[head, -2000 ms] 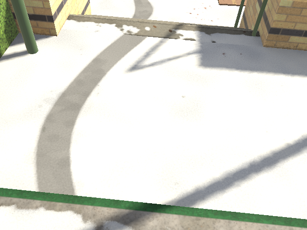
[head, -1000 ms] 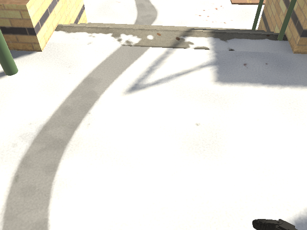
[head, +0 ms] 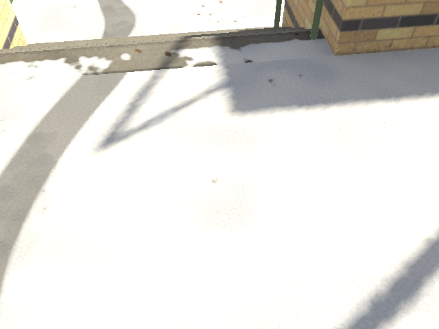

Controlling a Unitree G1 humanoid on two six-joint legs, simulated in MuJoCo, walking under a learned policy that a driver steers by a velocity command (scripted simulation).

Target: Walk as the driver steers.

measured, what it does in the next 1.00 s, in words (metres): stands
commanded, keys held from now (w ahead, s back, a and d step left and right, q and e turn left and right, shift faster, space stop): no key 0.92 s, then w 0.08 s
